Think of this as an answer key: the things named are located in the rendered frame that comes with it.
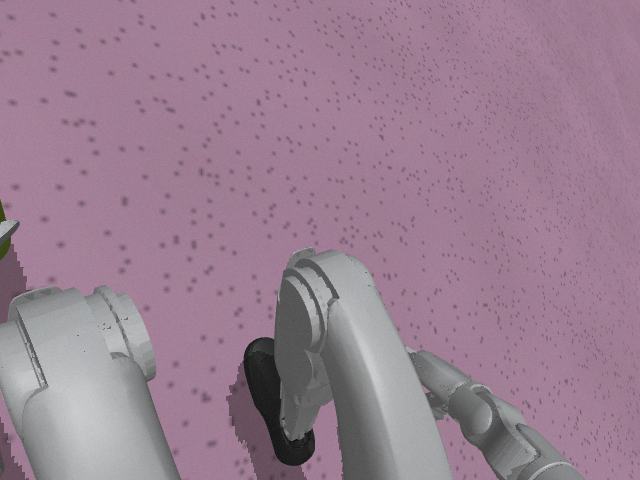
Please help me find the right robot foot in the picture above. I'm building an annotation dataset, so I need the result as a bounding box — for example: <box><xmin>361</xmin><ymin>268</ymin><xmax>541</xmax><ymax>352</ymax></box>
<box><xmin>244</xmin><ymin>337</ymin><xmax>315</xmax><ymax>466</ymax></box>

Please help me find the right robot hand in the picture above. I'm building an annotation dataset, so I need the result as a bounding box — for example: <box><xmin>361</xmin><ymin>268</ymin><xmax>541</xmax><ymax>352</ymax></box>
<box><xmin>405</xmin><ymin>346</ymin><xmax>473</xmax><ymax>420</ymax></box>

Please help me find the left robot hand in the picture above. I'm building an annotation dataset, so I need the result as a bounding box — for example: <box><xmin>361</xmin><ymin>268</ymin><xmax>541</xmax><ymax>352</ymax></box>
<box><xmin>0</xmin><ymin>219</ymin><xmax>20</xmax><ymax>246</ymax></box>

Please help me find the bottle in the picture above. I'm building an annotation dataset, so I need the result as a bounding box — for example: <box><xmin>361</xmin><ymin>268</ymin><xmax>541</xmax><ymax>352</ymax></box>
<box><xmin>0</xmin><ymin>200</ymin><xmax>11</xmax><ymax>260</ymax></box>

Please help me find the right robot arm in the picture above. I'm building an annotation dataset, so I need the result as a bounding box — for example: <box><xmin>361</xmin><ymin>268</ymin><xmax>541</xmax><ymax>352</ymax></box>
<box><xmin>448</xmin><ymin>381</ymin><xmax>586</xmax><ymax>480</ymax></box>

